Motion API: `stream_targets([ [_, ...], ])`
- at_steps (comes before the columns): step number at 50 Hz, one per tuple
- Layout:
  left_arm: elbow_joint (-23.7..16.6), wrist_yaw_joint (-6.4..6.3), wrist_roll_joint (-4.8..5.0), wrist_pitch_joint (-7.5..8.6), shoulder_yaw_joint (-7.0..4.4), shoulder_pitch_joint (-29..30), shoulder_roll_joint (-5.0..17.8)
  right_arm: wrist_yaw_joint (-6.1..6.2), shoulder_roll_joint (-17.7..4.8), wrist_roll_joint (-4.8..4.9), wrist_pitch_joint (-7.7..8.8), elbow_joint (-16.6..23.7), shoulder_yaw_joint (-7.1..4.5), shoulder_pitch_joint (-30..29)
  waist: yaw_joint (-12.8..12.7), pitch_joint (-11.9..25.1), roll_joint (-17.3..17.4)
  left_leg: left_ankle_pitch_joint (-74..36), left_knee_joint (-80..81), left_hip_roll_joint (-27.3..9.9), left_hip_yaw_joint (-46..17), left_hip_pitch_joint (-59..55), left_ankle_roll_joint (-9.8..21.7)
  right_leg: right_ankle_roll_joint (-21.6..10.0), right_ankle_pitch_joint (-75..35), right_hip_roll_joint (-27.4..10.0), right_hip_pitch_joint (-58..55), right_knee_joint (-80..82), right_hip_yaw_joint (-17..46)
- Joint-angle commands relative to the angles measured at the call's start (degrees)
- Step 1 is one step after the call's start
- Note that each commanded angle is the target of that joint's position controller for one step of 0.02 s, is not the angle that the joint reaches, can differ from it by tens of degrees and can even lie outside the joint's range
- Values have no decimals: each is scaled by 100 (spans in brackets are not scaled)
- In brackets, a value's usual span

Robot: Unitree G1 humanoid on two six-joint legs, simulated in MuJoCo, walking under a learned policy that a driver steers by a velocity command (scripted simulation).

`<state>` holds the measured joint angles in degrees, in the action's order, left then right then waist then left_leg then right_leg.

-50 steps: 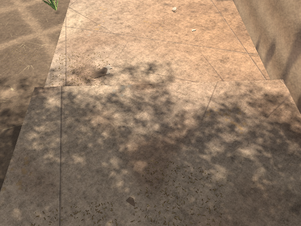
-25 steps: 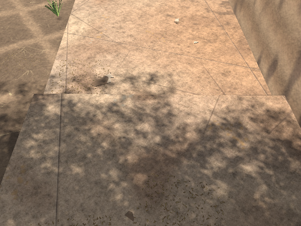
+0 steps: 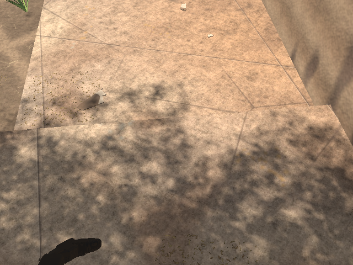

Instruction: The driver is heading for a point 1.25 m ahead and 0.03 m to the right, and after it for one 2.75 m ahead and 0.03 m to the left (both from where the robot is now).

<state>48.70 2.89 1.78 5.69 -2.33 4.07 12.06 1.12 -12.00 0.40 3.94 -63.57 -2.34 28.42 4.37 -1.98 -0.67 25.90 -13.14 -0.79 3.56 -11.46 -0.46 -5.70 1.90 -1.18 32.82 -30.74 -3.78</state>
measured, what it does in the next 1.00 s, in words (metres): walks ahead: right foot, then left foot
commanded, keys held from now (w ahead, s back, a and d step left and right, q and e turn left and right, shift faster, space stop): w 1.00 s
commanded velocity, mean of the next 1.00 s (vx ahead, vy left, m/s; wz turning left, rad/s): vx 0.49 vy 0.00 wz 0.00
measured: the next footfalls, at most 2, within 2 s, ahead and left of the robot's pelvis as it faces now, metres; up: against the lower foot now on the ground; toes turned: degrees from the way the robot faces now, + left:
right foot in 0.02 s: +0.21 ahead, -0.11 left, +0.00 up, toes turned -3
left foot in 0.58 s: +0.52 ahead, +0.13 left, +0.00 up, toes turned +3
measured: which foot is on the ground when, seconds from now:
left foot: down 0.00-0.04, up 0.06-0.56, down 0.58-1.00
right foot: up 0.00-0.00, down 0.02-0.58, up 0.60-1.00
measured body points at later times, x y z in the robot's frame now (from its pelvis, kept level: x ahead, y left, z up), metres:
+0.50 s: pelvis +0.29 +0.00 +0.02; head +0.31 +0.00 +0.47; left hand +0.25 +0.26 -0.12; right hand +0.49 -0.24 -0.08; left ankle +0.48 +0.14 -0.68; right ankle +0.17 -0.11 -0.72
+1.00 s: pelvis +0.59 +0.04 +0.02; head +0.61 +0.04 +0.47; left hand +0.77 +0.23 -0.10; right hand +0.50 -0.15 -0.12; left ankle +0.48 +0.13 -0.72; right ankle +0.80 -0.10 -0.67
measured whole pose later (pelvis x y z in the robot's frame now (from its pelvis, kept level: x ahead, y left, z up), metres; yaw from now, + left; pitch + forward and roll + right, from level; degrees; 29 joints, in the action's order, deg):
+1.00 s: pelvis +0.59 +0.04 +0.02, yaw +0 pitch +2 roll +1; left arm 51.5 3.2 -4.2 2.9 -0.6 -3.0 9.5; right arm -4.2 -6.1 -4.5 7.3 -60.4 -0.6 30.0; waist 5.2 0.6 -1.7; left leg 16.7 -12.4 3.2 2.6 -1.9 3.2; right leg -3.6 -6.2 -4.4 38.7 -34.8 -0.5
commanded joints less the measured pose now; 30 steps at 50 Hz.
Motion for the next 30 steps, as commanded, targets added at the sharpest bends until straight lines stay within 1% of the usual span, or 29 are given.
stream_targets([
  [1,363,-88,-26,8,-500,-2401,1356,3,-868,-70,-34,397,-116,-277,-1592,1319,594,-5290,-3411,-962,-67,1974,498,-578,350,-362,-3822,-262,647],
  [2,537,-97,-164,-10,-591,-3044,1841,-90,23,-33,88,481,114,492,-1123,2419,-1038,-1395,-5842,221,-218,4179,125,-1574,1943,-1962,-5831,462,3752],
  [3,554,-93,-161,-14,-437,-2940,1395,-142,-242,99,294,412,60,217,-1234,2588,-1049,475,-6710,365,-1198,4815,265,-1512,2278,-2109,-5782,1461,5019],
  [4,493,-90,-104,21,-345,-2315,1118,-154,-649,258,391,670,-64,-423,-1074,1539,-914,212,-6976,10,-1083,5385,371,-1154,2058,-1918,-4966,1526,4053],
  [5,348,-81,-97,54,-260,-1725,874,-106,-751,260,429,787,-79,-819,-878,976,-344,-361,-6729,-332,-916,5235,427,-952,1372,-1726,-3904,1623,3130],
  [6,318,-49,-159,95,-208,-1368,704,-42,-743,180,399,801,-137,-972,-649,646,-30,-768,-6345,-572,-824,4912,433,-821,803,-1521,-2989,1767,2486],
  [7,339,-19,-216,132,-156,-1203,534,-2,-659,122,299,776,-175,-831,-406,508,-118,-984,-6047,-767,-857,4491,457,-715,552,-1278,-2391,1924,1981],
  [8,404,1,-234,137,-137,-1210,469,10,-516,112,202,750,-174,-672,-290,467,-280,-1052,-5852,-828,-852,4239,464,-720,534,-1167,-2067,2067,1741],
  [9,469,-15,-224,143,-141,-1315,507,21,-411,106,131,751,-169,-617,-243,378,-325,-1055,-5670,-867,-804,4180,444,-775,470,-1109,-1859,2205,1561],
  [10,528,-51,-213,146,-149,-1422,586,28,-410,93,82,806,-179,-715,-216,246,-344,-1142,-5458,-898,-755,4264,397,-817,409,-1075,-1708,2331,1403],
  [12,596,-159,-219,145,-183,-1650,799,44,-536,32,51,1013,-218,-1224,-267,28,-267,-1651,-4882,-962,-717,4754,251,-874,334,-1086,-1743,2511,1268],
  [13,626,-209,-214,134,-193,-1791,855,41,-573,5,56,1108,-231,-1500,-338,-41,-216,-1965,-4513,-976,-711,5023,188,-866,268,-1098,-1886,2544,1242],
  [15,660,-280,-193,96,-194,-2017,891,3,-548,-14,88,1242,-230,-1914,-448,-79,-186,-2608,-3751,-922,-662,5226,125,-770,104,-1044,-2135,2546,1079],
  [18,711,-327,-133,64,-202,-2325,961,-72,-448,20,136,1404,-177,-2550,-653,-153,-207,-3249,-2680,-683,-433,5031,104,-618,24,-927,-2353,2546,770],
  [21,841,-338,-89,13,-222,-2675,1003,-166,-429,68,157,1562,-125,-3070,-837,-287,-203,-3223,-2111,-542,-343,5039,116,-596,50,-1056,-2836,2402,706],
  [23,921,-350,-75,-50,-250,-2826,1030,-244,-467,87,187,1690,-108,-3300,-871,-355,-213,-2930,-1858,-500,-373,5147,205,-566,-70,-1249,-3284,2176,735],
  [25,941,-368,-64,-111,-294,-2800,1099,-308,-582,97,226,1759,-129,-3262,-748,-298,-292,-2490,-1668,-423,-356,4966,353,-479,-468,-1422,-3614,1895,785],
  [26,921,-374,-67,-140,-314,-2713,1147,-321,-687,102,243,1730,-168,-3054,-602,-167,-372,-2272,-1610,-315,-273,4598,436,-412,-1047,-1440,-3690,1655,765],
  [27,880,-375,-66,-169,-322,-2563,1183,-318,-842,93,259,1621,-250,-2599,-316,124,-439,-2156,-1532,-113,-94,3888,547,-317,-2070,-1335,-3677,1115,637],
  [28,844,-369,-79,-197,-273,-2491,1054,-291,-1094,74,260,1310,-397,-1633,123,694,-349,-2236,-1514,59,26,2601,714,-165,-2714,-1021,-3384,6,392],
  [29,1218,101,-1195,71,122,-3586,27,-208,-1038,-496,234,961,-261,-324,195,2104,682,-3116,-1958,-731,-950,73,1551,2,-626,-431,-2595,-1204,215],
  [30,1018,331,-1060,261,195,-4253,-302,-224,-1286,-539,198,825,-270,722,230,2898,1902,-1557,-922,-1999,-4111,-2601,2895,334,3317,871,174,-2835,468],
])
Over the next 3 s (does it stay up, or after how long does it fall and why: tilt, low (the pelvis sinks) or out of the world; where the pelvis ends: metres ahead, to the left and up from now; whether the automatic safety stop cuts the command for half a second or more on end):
stays up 1.30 0.07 -0.10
